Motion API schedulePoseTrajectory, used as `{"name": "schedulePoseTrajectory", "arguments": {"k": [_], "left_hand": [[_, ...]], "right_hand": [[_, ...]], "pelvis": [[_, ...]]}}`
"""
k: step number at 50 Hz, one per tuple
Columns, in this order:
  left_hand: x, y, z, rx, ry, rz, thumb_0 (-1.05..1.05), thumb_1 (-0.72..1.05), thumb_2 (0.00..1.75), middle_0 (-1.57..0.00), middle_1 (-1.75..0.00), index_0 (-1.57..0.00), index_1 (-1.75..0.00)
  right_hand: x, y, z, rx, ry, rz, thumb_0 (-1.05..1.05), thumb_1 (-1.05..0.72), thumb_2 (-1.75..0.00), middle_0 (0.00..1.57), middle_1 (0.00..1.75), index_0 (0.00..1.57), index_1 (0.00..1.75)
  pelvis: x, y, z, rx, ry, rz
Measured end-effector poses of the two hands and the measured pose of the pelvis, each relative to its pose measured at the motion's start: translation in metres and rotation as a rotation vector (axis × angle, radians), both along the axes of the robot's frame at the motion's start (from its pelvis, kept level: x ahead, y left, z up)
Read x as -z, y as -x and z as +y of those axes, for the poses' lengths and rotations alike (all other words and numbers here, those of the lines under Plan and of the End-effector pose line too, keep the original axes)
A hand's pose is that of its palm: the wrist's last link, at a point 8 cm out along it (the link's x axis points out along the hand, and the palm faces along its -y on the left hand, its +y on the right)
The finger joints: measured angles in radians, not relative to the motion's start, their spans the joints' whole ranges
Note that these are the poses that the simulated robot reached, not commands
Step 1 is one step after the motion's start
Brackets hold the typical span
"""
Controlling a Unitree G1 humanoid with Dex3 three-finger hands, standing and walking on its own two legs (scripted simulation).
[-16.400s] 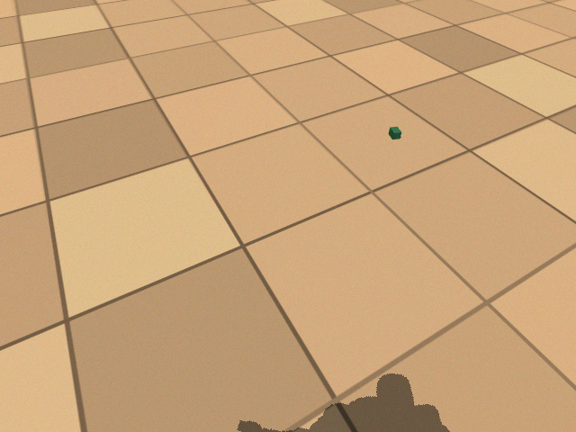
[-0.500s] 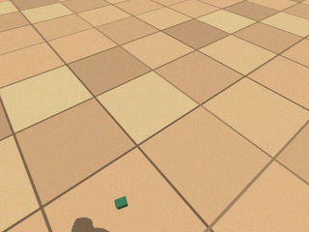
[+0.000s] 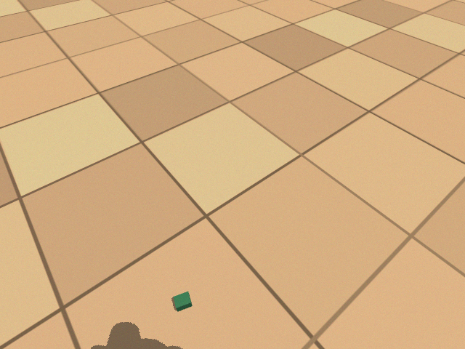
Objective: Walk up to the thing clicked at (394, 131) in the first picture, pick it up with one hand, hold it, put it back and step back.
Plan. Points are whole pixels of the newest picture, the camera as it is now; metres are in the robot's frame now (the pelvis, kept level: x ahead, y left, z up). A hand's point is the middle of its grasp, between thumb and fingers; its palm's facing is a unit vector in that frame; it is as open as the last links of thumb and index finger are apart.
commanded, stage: stand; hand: left
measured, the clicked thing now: (182, 301) +0.45 +0.22 -0.76
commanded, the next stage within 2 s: walk up in 0.38 s
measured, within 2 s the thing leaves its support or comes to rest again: neither
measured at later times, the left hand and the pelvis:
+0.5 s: hand out of the picture +0.09 +0.27 -0.16, palm faces -0.04 -0.93 -0.37, open 7.4 cm; pelvis +0.00 -0.01 -0.01, yaw -1 degrees
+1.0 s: hand out of the picture +0.11 +0.13 -0.15, palm faces -0.04 -0.92 -0.38, open 7.4 cm; pelvis +0.00 -0.11 -0.02, yaw -2 degrees
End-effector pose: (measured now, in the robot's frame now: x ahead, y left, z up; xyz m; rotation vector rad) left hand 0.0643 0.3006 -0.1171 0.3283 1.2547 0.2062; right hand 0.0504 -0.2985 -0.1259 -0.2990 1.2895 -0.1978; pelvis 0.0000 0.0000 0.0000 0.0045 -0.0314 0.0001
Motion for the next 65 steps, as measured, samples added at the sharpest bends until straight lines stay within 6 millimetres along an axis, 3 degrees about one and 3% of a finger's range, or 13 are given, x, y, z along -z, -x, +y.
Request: {"name": "schedulePoseTrajectory", "arguments": {"k": [22, 26, 30, 35, 38, 44, 49, 53, 59, 65], "left_hand": [[0.0, -0.016, 0.005, 0.013, -0.001, -0.021, 0.0, 0.91, 0.9, -0.21, -0.3, -0.2, -0.3], [0.002, -0.021, 0.007, 0.011, -0.024, -0.004, 0.0, 0.91, 0.9, -0.21, -0.3, -0.2, -0.3], [0.001, -0.029, -0.007, 0.024, -0.036, -0.013, 0.0, 0.91, 0.9, -0.21, -0.3, -0.2, -0.3], [0.011, -0.035, -0.046, 0.072, -0.066, -0.013, 0.0, 0.91, 0.9, -0.2, -0.3, -0.2, -0.3], [0.012, -0.031, -0.077, 0.098, -0.05, -0.004, 0.0, 0.91, 0.9, -0.2, -0.3, -0.2, -0.3], [0.004, -0.032, -0.122, 0.093, -0.007, -0.045, 0.0, 0.91, 0.9, -0.21, -0.3, -0.2, -0.3], [0.0, -0.038, -0.132, 0.072, -0.016, -0.132, 0.0, 0.9, 0.9, -0.21, -0.3, -0.21, -0.3], [-0.005, -0.032, -0.12, 0.057, -0.05, -0.154, 0.0, 0.9, 0.9, -0.21, -0.3, -0.21, -0.3], [-0.01, -0.011, -0.081, 0.038, -0.106, -0.142, 0.0, 0.9, 0.9, -0.21, -0.3, -0.21, -0.3], [0.005, 0.01, -0.039, -0.001, -0.104, -0.114, 0.0, 0.9, 0.9, -0.21, -0.3, -0.2, -0.3]], "right_hand": [[-0.003, -0.016, -0.003, 0.002, 0.025, -0.063, 0.0, -0.91, -0.9, 0.21, 0.3, 0.21, 0.3], [-0.009, -0.004, -0.03, 0.022, 0.093, -0.074, 0.0, -0.91, -0.9, 0.21, 0.3, 0.21, 0.3], [-0.013, 0.009, -0.073, 0.019, 0.163, -0.04, 0.0, -0.9, -0.9, 0.21, 0.3, 0.21, 0.3], [0.003, 0.012, -0.133, 0.033, 0.194, -0.037, 0.01, -0.9, -0.9, 0.21, 0.3, 0.21, 0.3], [0.006, 0.009, -0.147, 0.057, 0.179, -0.042, 0.01, -0.91, -0.9, 0.21, 0.3, 0.21, 0.3], [0.007, 0.002, -0.142, 0.052, 0.091, -0.056, 0.01, -0.91, -0.9, 0.2, 0.3, 0.2, 0.3], [0.02, -0.002, -0.129, 0.016, 0.036, -0.027, 0.01, -0.91, -0.9, 0.21, 0.3, 0.21, 0.3], [0.024, -0.011, -0.118, -0.018, 0.012, -0.037, 0.01, -0.91, -0.9, 0.21, 0.3, 0.21, 0.3], [0.022, -0.025, -0.102, -0.06, 0.011, -0.083, 0.01, -0.91, -0.9, 0.21, 0.3, 0.21, 0.3], [0.015, -0.025, -0.074, -0.084, 0.04, -0.135, 0.01, -0.91, -0.9, 0.21, 0.3, 0.21, 0.3]], "pelvis": [[0.004, -0.001, -0.002, 0.011, -0.012, 0.005], [0.009, 0.004, -0.018, 0.017, -0.014, 0.003], [0.014, 0.006, -0.042, 0.034, -0.011, 0.014], [0.032, 0.007, -0.078, 0.068, 0.007, -0.002], [0.029, 0.008, -0.092, 0.076, -0.005, -0.012], [0.017, 0.0, -0.108, 0.071, -0.006, -0.001], [0.019, -0.002, -0.114, 0.042, 0.003, -0.013], [0.02, 0.004, -0.11, 0.023, -0.006, -0.017], [0.023, 0.016, -0.091, -0.005, -0.016, -0.006], [0.031, 0.027, -0.065, -0.001, -0.045, -0.022]]}}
